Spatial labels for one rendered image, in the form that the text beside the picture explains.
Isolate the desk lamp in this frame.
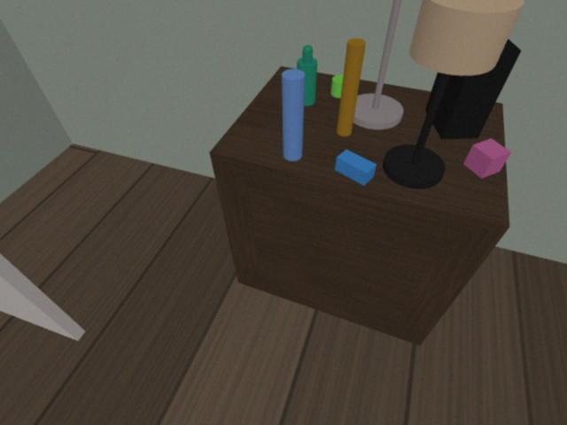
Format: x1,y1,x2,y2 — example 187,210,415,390
353,0,403,129
383,0,524,189

